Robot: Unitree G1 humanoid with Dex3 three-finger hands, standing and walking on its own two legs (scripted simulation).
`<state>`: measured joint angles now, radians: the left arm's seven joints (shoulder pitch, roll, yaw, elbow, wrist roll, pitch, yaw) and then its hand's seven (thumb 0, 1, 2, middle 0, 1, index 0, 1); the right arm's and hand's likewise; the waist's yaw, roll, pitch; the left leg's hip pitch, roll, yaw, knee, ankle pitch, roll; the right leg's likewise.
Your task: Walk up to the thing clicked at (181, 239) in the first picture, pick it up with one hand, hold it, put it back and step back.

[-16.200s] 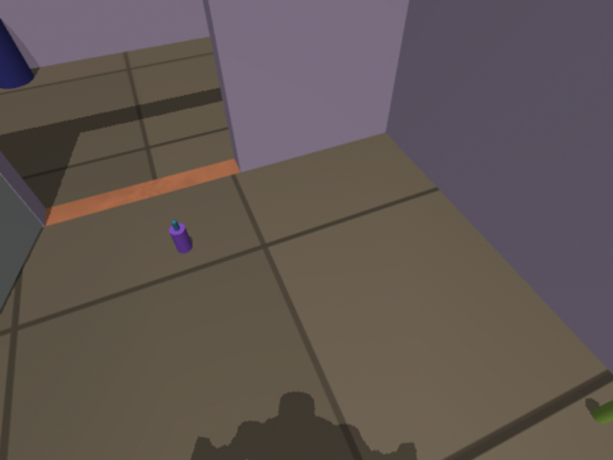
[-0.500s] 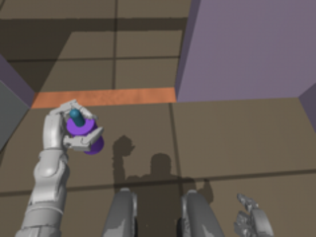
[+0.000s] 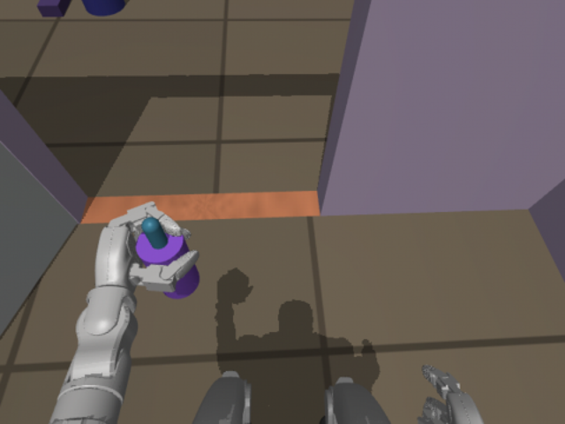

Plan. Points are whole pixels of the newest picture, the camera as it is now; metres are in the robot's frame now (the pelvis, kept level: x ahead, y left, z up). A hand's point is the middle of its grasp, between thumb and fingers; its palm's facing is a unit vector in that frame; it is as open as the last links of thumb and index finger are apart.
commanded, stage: lift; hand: left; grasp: from the side
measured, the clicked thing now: (166, 255) +0.34 +0.18 +0.00
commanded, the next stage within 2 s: hold in 0.46 s
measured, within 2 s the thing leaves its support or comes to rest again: neither
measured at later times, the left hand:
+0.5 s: hand (170, 239) +0.34 +0.16 +0.05, palm faces +0.06 -1.00 -0.03, open 6.6 cm
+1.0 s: hand (166, 231) +0.34 +0.16 +0.07, palm faces +0.06 -1.00 -0.03, open 6.6 cm
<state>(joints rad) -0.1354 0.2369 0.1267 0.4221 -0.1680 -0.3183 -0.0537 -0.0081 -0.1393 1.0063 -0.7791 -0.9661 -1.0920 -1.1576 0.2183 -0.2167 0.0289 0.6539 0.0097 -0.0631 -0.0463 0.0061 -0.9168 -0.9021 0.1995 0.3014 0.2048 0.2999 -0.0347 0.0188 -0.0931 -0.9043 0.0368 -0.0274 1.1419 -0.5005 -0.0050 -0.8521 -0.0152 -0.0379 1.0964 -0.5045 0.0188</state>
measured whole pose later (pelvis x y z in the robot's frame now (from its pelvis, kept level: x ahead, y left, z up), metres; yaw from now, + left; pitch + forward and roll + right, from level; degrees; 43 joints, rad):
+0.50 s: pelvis +0.02 +0.00 +0.03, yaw +0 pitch +10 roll -2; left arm -0.10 0.21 0.12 0.46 -0.17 -0.33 -0.07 -0.01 -0.14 1.00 -0.78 -0.97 -1.09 -1.16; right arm 0.24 -0.22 0.02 0.66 0.00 -0.04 -0.05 0.01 -0.92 -0.90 0.20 0.30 0.20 0.30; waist -0.04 0.01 -0.06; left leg -0.69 0.04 -0.02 0.96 -0.46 -0.01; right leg -0.64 -0.01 -0.03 0.92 -0.46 0.01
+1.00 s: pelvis +0.02 +0.00 +0.04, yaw +0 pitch +7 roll -1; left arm -0.09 0.20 0.11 0.45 -0.16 -0.33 -0.07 -0.01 -0.12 0.98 -0.76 -0.98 -1.08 -1.17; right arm 0.24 -0.22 0.01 0.66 0.00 -0.03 -0.04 0.01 -0.92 -0.90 0.20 0.30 0.20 0.30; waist -0.03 0.01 -0.03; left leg -0.58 0.04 -0.01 0.87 -0.43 -0.01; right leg -0.54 -0.01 -0.02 0.84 -0.43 0.02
